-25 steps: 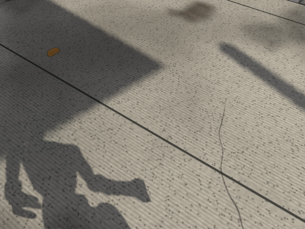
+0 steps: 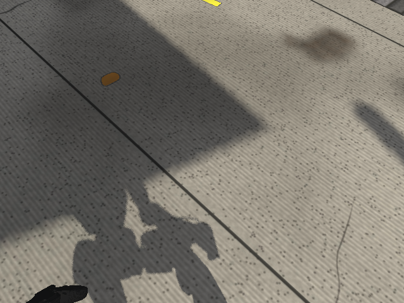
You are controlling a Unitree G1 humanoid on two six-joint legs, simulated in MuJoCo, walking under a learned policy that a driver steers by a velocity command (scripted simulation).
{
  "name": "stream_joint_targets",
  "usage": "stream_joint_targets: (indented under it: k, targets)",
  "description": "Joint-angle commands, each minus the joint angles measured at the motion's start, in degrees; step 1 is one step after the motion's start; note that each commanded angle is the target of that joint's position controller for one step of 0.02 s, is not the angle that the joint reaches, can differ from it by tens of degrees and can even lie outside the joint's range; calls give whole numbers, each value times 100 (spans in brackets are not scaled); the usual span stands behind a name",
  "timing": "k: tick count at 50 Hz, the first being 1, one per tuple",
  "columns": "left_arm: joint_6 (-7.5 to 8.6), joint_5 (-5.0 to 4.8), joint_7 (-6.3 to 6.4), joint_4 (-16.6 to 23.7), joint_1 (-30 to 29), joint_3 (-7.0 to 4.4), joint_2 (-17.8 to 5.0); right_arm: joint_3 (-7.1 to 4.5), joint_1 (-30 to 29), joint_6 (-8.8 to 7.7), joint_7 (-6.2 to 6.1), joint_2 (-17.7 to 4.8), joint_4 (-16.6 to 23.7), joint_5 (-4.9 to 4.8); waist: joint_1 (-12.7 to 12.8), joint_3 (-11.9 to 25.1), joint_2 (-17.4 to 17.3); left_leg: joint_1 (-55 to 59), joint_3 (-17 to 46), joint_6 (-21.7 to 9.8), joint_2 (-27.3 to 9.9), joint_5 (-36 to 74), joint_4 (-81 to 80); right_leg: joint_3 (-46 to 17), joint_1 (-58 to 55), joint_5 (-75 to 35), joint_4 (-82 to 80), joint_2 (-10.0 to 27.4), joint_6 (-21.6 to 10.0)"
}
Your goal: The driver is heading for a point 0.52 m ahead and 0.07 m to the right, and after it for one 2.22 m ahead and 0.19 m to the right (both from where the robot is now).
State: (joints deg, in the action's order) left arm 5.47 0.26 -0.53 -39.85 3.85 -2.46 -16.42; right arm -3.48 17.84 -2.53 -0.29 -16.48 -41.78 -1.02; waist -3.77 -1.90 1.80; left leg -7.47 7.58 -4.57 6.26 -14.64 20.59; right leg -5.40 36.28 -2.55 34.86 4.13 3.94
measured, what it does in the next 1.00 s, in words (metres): walks ahead: right foot, then left foot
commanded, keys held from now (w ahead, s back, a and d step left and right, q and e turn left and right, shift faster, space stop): w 1.00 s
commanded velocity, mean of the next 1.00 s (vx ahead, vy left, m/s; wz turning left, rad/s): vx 0.50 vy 0.00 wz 0.09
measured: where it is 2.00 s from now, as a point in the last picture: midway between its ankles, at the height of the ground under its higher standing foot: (182, 139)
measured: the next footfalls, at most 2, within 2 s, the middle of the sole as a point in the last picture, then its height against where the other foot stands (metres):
right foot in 0.12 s outside the picture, level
left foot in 0.64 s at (159, 282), level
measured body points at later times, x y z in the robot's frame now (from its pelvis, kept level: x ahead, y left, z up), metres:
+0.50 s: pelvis +0.28 -0.04 +0.00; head +0.31 -0.05 +0.45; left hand +0.27 +0.23 -0.12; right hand +0.51 -0.26 -0.09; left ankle +0.44 +0.13 -0.70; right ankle +0.21 -0.15 -0.74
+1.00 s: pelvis +0.55 +0.02 +0.00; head +0.58 +0.03 +0.45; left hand +0.73 +0.28 -0.10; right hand +0.59 -0.26 -0.12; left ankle +0.49 +0.11 -0.74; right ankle +0.75 -0.14 -0.69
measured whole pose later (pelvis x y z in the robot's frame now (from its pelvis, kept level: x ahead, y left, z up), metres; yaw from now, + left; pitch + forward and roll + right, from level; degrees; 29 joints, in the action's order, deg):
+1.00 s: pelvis +0.55 +0.02 +0.00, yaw +3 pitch +2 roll +2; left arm 3.9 -0.3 -0.9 -44.7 5.7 -2.2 -16.4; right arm -3.0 21.0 -4.4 0.7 -15.7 -47.4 -0.4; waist -4.1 -0.7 2.6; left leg -2.6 -2.1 -3.4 4.1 -11.8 12.8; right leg -2.7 38.3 -2.3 38.9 6.6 1.2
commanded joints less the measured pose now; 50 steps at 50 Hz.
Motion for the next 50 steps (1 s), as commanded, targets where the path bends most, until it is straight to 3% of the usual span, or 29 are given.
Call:
stream_joint_targets:
  k: [1, 4, 5, 6, 7, 8, 9, 10, 11, 12, 13, 16, 19, 23, 26, 28, 30, 31, 32, 33, 34, 35, 36, 37, 38, 40, 42, 45, 50]
  targets:
    - [150, -49, -87, 466, -555, -96, -462, -231, 330, -41, -38, -870, 152, -17, -140, 182, -720, -200, 881, -746, -1413, 1058, -357, 234, -748, -307, -498, -249, -125]
    - [210, -48, -114, 432, -273, -180, -651, -253, 289, -4, -41, -911, 102, 19, 91, 143, -890, 268, 1194, -615, -1679, 1534, 66, 286, -972, 401, -716, -277, -438]
    - [228, -26, -93, 309, 158, -245, -743, -233, 200, 8, -36, -857, 123, 23, 345, 300, -888, 285, 1102, -510, -1519, 2197, 486, 425, -1536, 466, -917, -379, -592]
    - [254, 36, -62, 171, 844, -335, -949, -154, 173, 6, -24, -660, 173, 55, 672, 860, -725, 45, 836, -340, -1203, 2489, 1462, 192, -2633, 356, -803, -81, -855]
    - [254, 98, -51, 88, 1664, -439, -1379, -32, 603, -27, -33, -358, 266, 144, 778, 1791, 213, -1127, 396, -51, -630, 1125, 3219, -1210, -4463, 408, -601, 975, -1447]
    - [169, 9, -123, -217, 2134, -508, -1512, 42, 1171, -97, -23, -150, 262, -20, 643, 2153, 1825, -2914, 29, 282, -13, -1781, 4803, -3674, -5609, 2148, -1528, 1799, -2169]
    - [155, -133, -136, -176, 2037, -366, -985, -62, 691, -119, -21, -719, 230, -92, 855, 1514, 971, -3579, 357, 252, -349, -1680, 5324, -3786, -5269, 3422, -1854, 1719, -1962]
    - [118, -107, -109, -123, 1654, -287, -764, -112, 2, -126, -16, -885, 384, -83, 901, 797, 459, -3763, 150, 229, -591, -1151, 5319, -2956, -4556, 3198, -1921, 1511, -1731]
    - [84, -31, -99, -78, 1371, -233, -686, -91, -332, -140, -13, -810, 473, -2, 799, 418, 139, -3647, -53, 241, -807, -761, 5104, -2348, -3888, 2486, -2015, 1282, -1674]
    - [72, 6, -92, -86, 1195, -193, -582, -100, -431, -161, 5, -721, 513, 61, 661, 213, 121, -3491, -101, 264, -993, -463, 4744, -1952, -3446, 1915, -2133, 1084, -1666]
    - [81, 44, -81, -92, 1118, -155, -500, -97, -342, -163, 25, -623, 499, 61, 525, 222, 284, -3197, -135, 285, -1117, -283, 4513, -1635, -3189, 1484, -2239, 913, -1618]
    - [111, -42, -60, -215, 1186, -165, -570, -39, -294, -123, 41, -375, 484, 61, 431, 239, 372, -3058, -346, 418, -1205, -134, 3889, -1047, -2955, 584, -2474, 796, -1728]
    - [65, -72, -10, -345, 1302, -220, -785, 36, -820, -141, 50, -228, 629, 94, 554, 128, 211, -3139, -470, 546, -1244, 642, 2829, -588, -2942, 90, -2640, 732, -1720]
    - [-9, -132, 15, -561, 1634, -225, -882, 79, -1517, -207, 124, -149, 761, 46, 819, 4, 199, -2704, -667, 566, -1043, 1723, 1571, -105, -2951, -53, -2624, 574, -1541]
    - [-88, -158, 22, -749, 1919, -227, -911, 65, -1927, -245, 200, -194, 911, -2, 919, -116, 210, -2687, -670, 462, -946, 1757, 1156, -170, -3341, -96, -2474, 788, -1490]
    - [-155, -169, 48, -833, 1956, -253, -976, 40, -2022, -271, 254, -271, 983, -3, 843, -149, 248, -2678, -654, 309, -905, 1410, 942, -222, -3697, -371, -2262, 959, -1405]
    - [-212, -165, 79, -856, 1843, -288, -1086, -38, -1646, -289, 265, -442, 904, 23, 546, 84, 323, -2025, -796, 125, -733, 1081, 758, -139, -3875, -1464, -1743, 962, -1275]
    - [-239, -167, 93, -846, 1747, -277, -1075, -141, -1002, -286, 237, -614, 712, 50, 178, 478, 273, -1079, -952, -29, -583, 1156, 599, 70, -3746, -2268, -1007, 761, -1154]
    - [-238, -104, 108, -774, 1711, -203, -911, -268, -78, -270, 179, -905, 474, 81, -225, 1143, 123, 403, -673, -264, -890, 1321, 774, 279, -3073, -1972, 165, 490, -972]
    - [-152, 1, 90, -585, 2162, -22, -365, -390, 669, -235, 126, -1481, 392, 204, -224, 2109, -1020, 2684, 1485, -1003, -2381, 1132, 849, 606, -1034, 295, 2370, -224, -600]
    - [-35, -59, 46, -668, 2329, 32, -297, -342, 853, -195, 148, -1268, 277, 89, -209, 2607, -1814, 3219, 3410, -1535, -2938, 201, -22, 85, 150, 3517, 3558, -717, -485]
    - [44, -199, -1, -582, 1882, -118, -850, -221, 532, -183, 148, -926, 299, 44, -248, 1738, -1239, 2601, 2912, -1279, -2736, -414, -227, -150, 745, 3369, 3986, -339, -545]
    - [81, -254, -20, -446, 1389, -125, -879, -166, 167, -177, 135, -776, 339, 49, -144, 1061, -908, 1779, 2119, -1087, -2490, -287, -355, 30, 820, 2853, 3847, -66, -587]
    - [75, -186, -7, -408, 1164, -122, -800, -121, -159, -186, 157, -655, 338, 97, 36, 588, -557, 968, 1582, -990, -2241, 169, -569, 147, 650, 2435, 3484, 128, -559]
    - [25, -105, 13, -430, 1173, -156, -767, -75, -382, -221, 176, -504, 352, 140, 227, 396, -580, 429, 1215, -912, -2044, 623, -753, 114, 338, 2136, 3149, 293, -525]
    - [-92, -86, 19, -522, 1418, -118, -530, -83, -517, -282, 194, -490, 305, 136, 458, 353, -708, -122, 827, -957, -1905, 1102, -1057, 142, -123, 1871, 2884, 367, -422]
    - [-170, -52, 48, -470, 1266, -99, -433, -116, -456, -346, 182, -600, 185, 106, 510, 227, -626, -323, 478, -1025, -1873, 1482, -1235, 184, -22, 1552, 2502, 399, -312]
    - [-154, -14, 36, -300, 649, -63, -348, -149, -241, -330, 113, -725, 8, 97, 358, 54, -479, -256, 58, -926, -1745, 1693, -1350, 218, 183, 567, 1432, 391, -236]
    - [-56, -82, -87, -54, -329, 8, -246, -183, 288, -252, 49, -918, -315, 18, -17, -125, -454, 16, -275, -731, -1706, 1475, -1318, 425, -184, -424, -27, 106, -291]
